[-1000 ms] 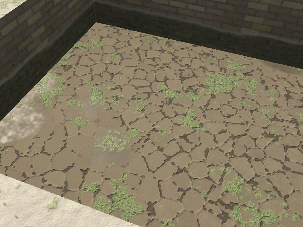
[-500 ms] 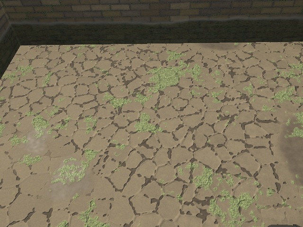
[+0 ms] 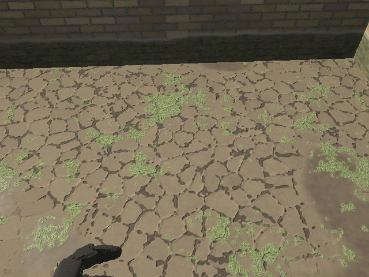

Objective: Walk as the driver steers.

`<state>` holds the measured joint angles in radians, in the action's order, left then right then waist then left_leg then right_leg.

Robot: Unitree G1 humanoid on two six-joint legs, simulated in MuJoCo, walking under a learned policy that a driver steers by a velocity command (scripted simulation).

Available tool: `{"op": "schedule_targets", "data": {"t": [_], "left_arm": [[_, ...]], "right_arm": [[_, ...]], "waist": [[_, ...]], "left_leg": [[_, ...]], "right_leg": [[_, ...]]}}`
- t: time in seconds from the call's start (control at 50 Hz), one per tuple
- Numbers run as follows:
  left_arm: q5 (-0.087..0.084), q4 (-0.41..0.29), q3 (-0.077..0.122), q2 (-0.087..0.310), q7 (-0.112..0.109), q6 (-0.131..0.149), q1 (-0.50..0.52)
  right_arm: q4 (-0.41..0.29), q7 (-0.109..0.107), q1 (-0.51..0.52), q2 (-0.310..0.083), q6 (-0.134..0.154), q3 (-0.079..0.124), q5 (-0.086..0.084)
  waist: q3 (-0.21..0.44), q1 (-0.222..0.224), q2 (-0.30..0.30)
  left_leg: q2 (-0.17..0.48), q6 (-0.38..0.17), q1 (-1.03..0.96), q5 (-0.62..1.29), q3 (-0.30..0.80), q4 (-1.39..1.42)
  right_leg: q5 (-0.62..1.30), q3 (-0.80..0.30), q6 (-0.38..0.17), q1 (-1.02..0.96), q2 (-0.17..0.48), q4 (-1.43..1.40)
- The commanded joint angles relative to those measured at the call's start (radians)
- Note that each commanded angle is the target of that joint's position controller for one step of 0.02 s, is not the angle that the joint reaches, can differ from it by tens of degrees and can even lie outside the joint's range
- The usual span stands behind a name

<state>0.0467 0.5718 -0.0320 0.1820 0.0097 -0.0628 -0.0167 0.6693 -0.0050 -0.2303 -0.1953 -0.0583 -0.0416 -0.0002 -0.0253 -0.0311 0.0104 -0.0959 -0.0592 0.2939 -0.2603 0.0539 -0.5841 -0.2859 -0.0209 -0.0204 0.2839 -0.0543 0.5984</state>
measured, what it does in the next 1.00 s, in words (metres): stands, turning left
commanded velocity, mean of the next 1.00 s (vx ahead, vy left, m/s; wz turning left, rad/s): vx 0.50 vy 0.00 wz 0.44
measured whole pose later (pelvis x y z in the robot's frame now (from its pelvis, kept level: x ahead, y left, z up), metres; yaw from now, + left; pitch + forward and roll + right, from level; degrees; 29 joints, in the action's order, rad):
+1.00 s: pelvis -0.01 -0.01 +0.00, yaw +23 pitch -1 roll -1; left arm 0.01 0.58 -0.03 0.20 0.02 -0.02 -0.21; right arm 0.58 0.00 -0.05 -0.22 -0.08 -0.01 0.00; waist 0.01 0.03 0.00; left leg -0.05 0.00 0.38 -0.26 0.15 -0.66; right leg -0.35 0.16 -0.06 0.24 0.00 0.61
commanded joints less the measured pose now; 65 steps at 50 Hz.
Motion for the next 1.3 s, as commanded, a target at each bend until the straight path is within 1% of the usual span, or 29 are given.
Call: {"op": "schedule_targets", "data": {"t": [0.02, 0.16, 0.24, 0.32, 0.34, 0.42, 0.5, 0.52, 0.54, 0.6, 0.62, 0.66, 0.7, 0.74, 0.78, 0.8, 0.82, 0.84, 0.86, 0.88, 0.92, 0.96, 1.02, 1.04, 1.06, 1.1, 1.18, 1.2, 1.3], "left_arm": [[0.003, -0.073, 0.009, 0.047, -0.008, 0.021, 0.022], [-0.011, -0.096, 0.009, 0.066, -0.022, 0.046, 0.033], [-0.013, -0.103, 0.016, 0.074, -0.026, 0.049, 0.020], [-0.010, -0.116, 0.025, 0.072, -0.022, 0.044, 0.008], [-0.003, -0.112, 0.026, 0.083, -0.016, 0.049, -0.012], [-0.003, -0.112, 0.031, 0.075, -0.012, 0.051, -0.029], [-0.001, -0.109, 0.042, 0.092, -0.012, 0.046, -0.039], [-0.003, -0.111, 0.045, 0.097, -0.014, 0.048, -0.034], [-0.012, -0.090, 0.056, 0.116, -0.024, 0.048, -0.053], [-0.015, -0.083, 0.057, 0.107, -0.029, 0.044, -0.061], [-0.007, -0.089, 0.057, 0.109, -0.028, 0.033, -0.050], [-0.011, -0.101, 0.059, 0.099, -0.026, 0.016, -0.013], [-0.013, -0.137, 0.052, 0.086, -0.006, 0.008, 0.033], [-0.029, -0.142, 0.038, 0.058, 0.003, 0.017, -0.013], [-0.018, -0.114, 0.033, 0.055, -0.004, 0.048, -0.097], [-0.005, -0.097, 0.035, 0.057, -0.014, 0.060, -0.133], [0.007, -0.087, 0.040, 0.071, -0.021, 0.065, -0.144], [0.006, -0.082, 0.050, 0.106, -0.020, 0.060, -0.141], [-0.005, -0.086, 0.053, 0.124, -0.021, 0.053, -0.124], [-0.017, -0.091, 0.046, 0.118, -0.016, 0.051, -0.095], [-0.037, -0.100, 0.031, 0.100, -0.003, 0.060, -0.027], [-0.048, -0.108, 0.024, 0.096, 0.009, 0.068, -0.001], [-0.048, -0.107, 0.021, 0.100, 0.023, 0.053, -0.039], [-0.049, -0.109, 0.017, 0.089, 0.026, 0.047, -0.081], [-0.041, -0.109, 0.017, 0.098, 0.025, 0.044, -0.065], [-0.049, -0.091, 0.027, 0.102, 0.012, 0.040, -0.075], [-0.043, -0.070, 0.028, 0.074, 0.006, 0.033, -0.111], [-0.038, -0.067, 0.022, 0.066, 0.003, 0.033, -0.132], [-0.033, -0.045, 0.029, 0.075, -0.009, 0.040, -0.151]], "right_arm": [[-0.130, 0.003, 0.158, -0.098, 0.009, 0.029, -0.001], [-0.160, 0.005, 0.148, -0.089, -0.014, 0.042, 0.005], [-0.170, 0.002, 0.166, -0.094, -0.017, 0.048, 0.006], [-0.173, -0.002, 0.204, -0.107, -0.017, 0.051, -0.004], [-0.180, 0.000, 0.219, -0.114, -0.020, 0.052, -0.007], [-0.187, -0.003, 0.228, -0.117, -0.023, 0.053, -0.012], [-0.189, -0.008, 0.225, -0.111, -0.020, 0.054, -0.016], [-0.193, -0.007, 0.227, -0.120, -0.017, 0.060, -0.028], [-0.195, -0.012, 0.241, -0.107, -0.024, 0.062, -0.026], [-0.192, -0.014, 0.256, -0.093, -0.031, 0.060, -0.013], [-0.187, -0.014, 0.223, -0.105, -0.025, 0.063, -0.023], [-0.178, -0.010, 0.201, -0.114, -0.018, 0.065, -0.030], [-0.176, -0.005, 0.163, -0.156, -0.007, 0.069, -0.025], [-0.186, -0.014, 0.201, -0.194, -0.012, 0.074, -0.005], [-0.212, -0.030, 0.297, -0.150, -0.026, 0.065, -0.006], [-0.212, -0.031, 0.312, -0.120, -0.028, 0.061, -0.015], [-0.208, -0.025, 0.295, -0.088, -0.022, 0.055, -0.029], [-0.223, -0.017, 0.317, -0.080, -0.009, 0.056, -0.046], [-0.223, -0.010, 0.338, -0.129, 0.003, 0.069, -0.018], [-0.219, -0.008, 0.346, -0.125, 0.009, 0.068, -0.009], [-0.198, 0.004, 0.299, -0.099, 0.010, 0.057, -0.005], [-0.169, 0.012, 0.260, -0.082, 0.002, 0.051, 0.010], [-0.161, 0.015, 0.271, -0.061, -0.005, 0.034, 0.025], [-0.161, 0.015, 0.299, -0.067, 0.000, 0.034, 0.019], [-0.164, 0.018, 0.289, -0.064, 0.005, 0.031, 0.004], [-0.165, 0.010, 0.307, -0.073, 0.005, 0.027, 0.014], [-0.174, -0.005, 0.309, -0.096, 0.006, 0.021, 0.003], [-0.167, -0.008, 0.262, -0.103, 0.001, 0.019, 0.011], [-0.173, -0.017, 0.260, -0.101, 0.011, 0.023, 0.010]], "waist": [[0.099, 0.063, -0.026], [0.062, 0.015, 0.062], [0.070, 0.006, 0.020], [0.106, 0.008, -0.046], [0.115, 0.012, -0.044], [0.134, 0.015, -0.041], [0.150, 0.010, 0.008], [0.152, 0.007, 0.014], [0.163, 0.003, 0.044], [0.134, 0.023, 0.047], [0.144, -0.001, 0.017], [0.116, -0.017, -0.027], [0.085, -0.037, -0.127], [0.050, 0.018, -0.209], [0.068, 0.084, -0.169], [0.101, 0.102, -0.100], [0.143, 0.102, 0.021], [0.161, 0.118, 0.202], [0.096, 0.114, 0.163], [0.069, 0.086, 0.104], [0.054, 0.032, 0.096], [0.050, 0.010, 0.106], [0.033, 0.023, 0.057], [0.045, 0.050, 0.014], [0.058, 0.017, 0.009], [0.056, 0.011, -0.048], [0.065, 0.022, -0.130], [0.058, 0.012, -0.160], [0.092, 0.027, -0.097]], "left_leg": [[0.120, -0.032, 0.075, 0.010, 0.233, 0.173], [0.036, -0.001, 0.097, 0.020, 0.153, 0.029], [0.025, -0.005, 0.108, 0.080, 0.157, -0.013], [0.039, -0.030, 0.125, 0.194, 0.227, 0.005], [0.053, -0.044, 0.147, 0.200, 0.253, 0.002], [0.049, -0.047, 0.220, 0.236, 0.278, -0.007], [0.025, -0.037, 0.270, 0.221, 0.239, -0.056], [0.018, -0.032, 0.276, 0.201, 0.234, -0.067], [0.021, -0.041, 0.288, 0.207, 0.198, -0.095], [0.023, -0.046, 0.262, 0.151, 0.130, -0.122], [0.025, -0.055, 0.269, 0.183, 0.142, -0.116], [0.037, -0.078, 0.279, 0.270, 0.204, -0.066], [0.052, -0.097, 0.295, 0.249, 0.424, 0.074], [0.064, -0.108, 0.312, 0.091, 0.547, 0.175], [0.055, -0.054, 0.368, 0.011, 0.503, 0.210], [0.046, -0.019, 0.413, -0.020, 0.441, 0.186], [0.020, 0.009, 0.447, -0.089, 0.355, 0.104], [-0.022, 0.022, 0.460, -0.139, 0.234, -0.061], [-0.010, 0.041, 0.439, -0.125, 0.188, -0.140], [0.020, 0.052, 0.365, -0.078, 0.158, -0.158], [0.041, 0.065, 0.181, -0.001, 0.103, -0.123], [0.025, 0.070, 0.028, 0.019, 0.043, -0.104], [0.025, 0.065, -0.025, -0.010, 0.009, -0.016], [0.030, 0.055, -0.034, -0.016, 0.033, -0.015], [0.039, 0.050, -0.015, -0.043, 0.058, 0.005], [0.060, 0.028, 0.012, -0.024, 0.070, 0.036], [0.125, 0.001, 0.072, -0.053, 0.137, 0.112], [0.151, -0.011, 0.069, 0.001, 0.164, 0.130], [0.164, -0.007, 0.025, 0.107, 0.129, 0.102]], "right_leg": [[0.017, 0.006, 0.025, -0.152, 0.041, -0.032], [0.065, -0.039, -0.010, -0.138, 0.123, -0.090], [0.132, -0.003, -0.011, -0.151, 0.137, -0.061], [0.148, 0.063, 0.015, -0.188, 0.105, 0.005], [0.131, 0.072, 0.016, -0.203, 0.101, 0.022], [0.168, 0.084, 0.009, -0.261, 0.114, 0.050], [0.234, 0.084, -0.008, -0.299, 0.169, 0.045], [0.232, 0.088, -0.013, -0.299, 0.181, 0.039], [0.277, 0.083, -0.015, -0.331, 0.218, 0.032], [0.265, 0.092, -0.032, -0.257, 0.264, 0.026], [0.157, 0.121, -0.035, -0.251, 0.252, 0.030], [-0.030, 0.167, -0.008, -0.207, 0.187, 0.078], [-0.207, 0.185, 0.020, -0.134, 0.041, 0.178], [-0.277, 0.119, 0.013, -0.089, -0.035, 0.193], [-0.138, 0.051, -0.012, -0.224, 0.008, 0.057], [-0.068, 0.027, -0.022, -0.346, 0.071, -0.003], [-0.055, -0.030, -0.038, -0.440, 0.166, -0.052], [-0.098, -0.197, -0.065, -0.437, 0.296, -0.155], [-0.064, -0.279, -0.093, -0.306, 0.358, -0.232], [-0.102, -0.280, -0.110, -0.197, 0.361, -0.265], [-0.240, -0.197, -0.095, -0.022, 0.305, -0.308], [-0.297, -0.109, -0.069, 0.084, 0.238, -0.305], [-0.279, -0.067, -0.061, 0.073, 0.197, -0.246], [-0.263, -0.054, -0.052, 0.074, 0.173, -0.239], [-0.300, -0.020, -0.044, 0.055, 0.164, -0.219], [-0.207, 0.015, -0.039, -0.002, 0.138, -0.137], [-0.116, 0.061, -0.032, -0.075, 0.070, -0.014], [-0.101, 0.065, -0.029, -0.068, 0.057, 0.017], [-0.041, 0.023, -0.037, -0.090, 0.045, 0.030]]}}
Keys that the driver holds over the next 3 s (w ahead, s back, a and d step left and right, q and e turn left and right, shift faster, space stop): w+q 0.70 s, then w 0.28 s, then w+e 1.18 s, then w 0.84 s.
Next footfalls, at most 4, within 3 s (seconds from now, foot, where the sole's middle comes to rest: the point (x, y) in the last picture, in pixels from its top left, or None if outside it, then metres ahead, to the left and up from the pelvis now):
none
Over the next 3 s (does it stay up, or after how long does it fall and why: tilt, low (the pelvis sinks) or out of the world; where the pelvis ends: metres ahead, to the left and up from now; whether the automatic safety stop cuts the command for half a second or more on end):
stays up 0.00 0.05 -0.01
